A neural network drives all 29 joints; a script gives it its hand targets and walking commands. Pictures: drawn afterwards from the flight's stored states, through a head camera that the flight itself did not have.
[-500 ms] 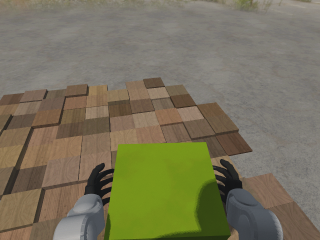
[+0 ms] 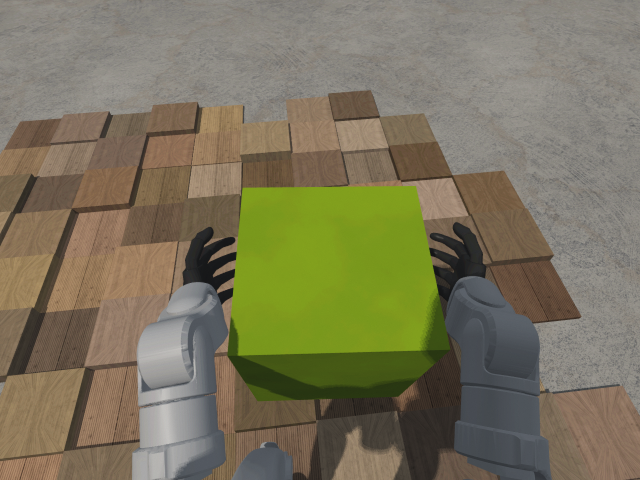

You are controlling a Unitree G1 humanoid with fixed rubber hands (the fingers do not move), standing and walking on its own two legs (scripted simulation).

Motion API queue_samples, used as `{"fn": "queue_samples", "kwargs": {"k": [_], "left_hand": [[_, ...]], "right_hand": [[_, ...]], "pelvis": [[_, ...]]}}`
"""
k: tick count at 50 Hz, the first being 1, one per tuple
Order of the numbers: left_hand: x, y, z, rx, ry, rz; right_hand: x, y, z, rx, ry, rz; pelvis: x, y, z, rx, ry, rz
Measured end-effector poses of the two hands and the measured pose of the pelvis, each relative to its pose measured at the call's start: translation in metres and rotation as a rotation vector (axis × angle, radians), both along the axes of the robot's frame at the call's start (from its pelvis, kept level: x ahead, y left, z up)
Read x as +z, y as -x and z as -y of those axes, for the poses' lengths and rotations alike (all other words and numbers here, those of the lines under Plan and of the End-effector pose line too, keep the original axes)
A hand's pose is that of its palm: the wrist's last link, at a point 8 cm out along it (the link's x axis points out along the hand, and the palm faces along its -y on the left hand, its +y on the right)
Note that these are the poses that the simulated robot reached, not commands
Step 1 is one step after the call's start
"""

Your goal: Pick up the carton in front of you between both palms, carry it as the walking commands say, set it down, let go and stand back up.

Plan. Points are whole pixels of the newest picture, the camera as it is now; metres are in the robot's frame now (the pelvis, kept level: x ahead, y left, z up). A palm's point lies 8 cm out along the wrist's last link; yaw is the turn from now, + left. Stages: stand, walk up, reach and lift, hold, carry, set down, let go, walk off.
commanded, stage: carry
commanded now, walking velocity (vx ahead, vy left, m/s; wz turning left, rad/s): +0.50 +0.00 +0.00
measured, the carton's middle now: (329, 304) +0.35 +0.02 +0.00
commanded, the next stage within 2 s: none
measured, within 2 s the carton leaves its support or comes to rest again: neither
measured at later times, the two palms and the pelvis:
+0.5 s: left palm (225, 95) +0.67 +0.19 +0.11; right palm (418, 94) +0.66 -0.12 +0.12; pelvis +0.34 +0.03 -0.02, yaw +0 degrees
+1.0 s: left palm (262, 23) +1.00 +0.18 +0.08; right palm (404, 28) +0.97 -0.13 +0.08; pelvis +0.66 +0.05 -0.01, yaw -2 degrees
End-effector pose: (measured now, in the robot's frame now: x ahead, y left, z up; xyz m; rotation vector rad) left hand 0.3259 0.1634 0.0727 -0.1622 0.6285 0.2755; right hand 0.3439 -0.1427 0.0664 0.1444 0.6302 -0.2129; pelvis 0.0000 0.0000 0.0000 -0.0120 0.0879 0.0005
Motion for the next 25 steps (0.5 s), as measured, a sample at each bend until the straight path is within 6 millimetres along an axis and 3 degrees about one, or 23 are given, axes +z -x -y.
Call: {"fn": "queue_samples", "kwargs": {"k": [5,8,11,16,21,25], "left_hand": [[0.015,-0.072,-0.001,-0.046,0.018,0.058],[0.020,-0.119,-0.002,-0.100,-0.003,0.119],[0.018,-0.162,-0.009,-0.124,-0.030,0.135],[0.019,-0.216,-0.015,-0.117,0.026,0.081],[0.034,-0.283,-0.025,-0.072,0.008,0.118],[0.035,-0.345,-0.028,-0.048,-0.023,0.126]], "right_hand": [[0.022,-0.059,-0.001,-0.027,0.021,0.059],[0.032,-0.093,-0.003,-0.061,0.023,0.124],[0.031,-0.118,-0.008,-0.089,0.025,0.140],[0.034,-0.166,-0.016,-0.093,0.020,0.087],[0.053,-0.246,-0.024,-0.050,0.030,0.125],[0.050,-0.316,-0.026,-0.018,0.032,0.133]], "pelvis": [[0.002,-0.072,-0.015,0.002,-0.001,0.005],[-0.013,-0.120,-0.031,-0.034,0.017,0.027],[-0.023,-0.159,-0.041,-0.038,0.004,0.036],[-0.014,-0.218,-0.047,-0.023,0.014,0.021],[-0.009,-0.280,-0.043,-0.011,0.016,0.002],[-0.018,-0.338,-0.035,-0.001,0.001,-0.001]]}}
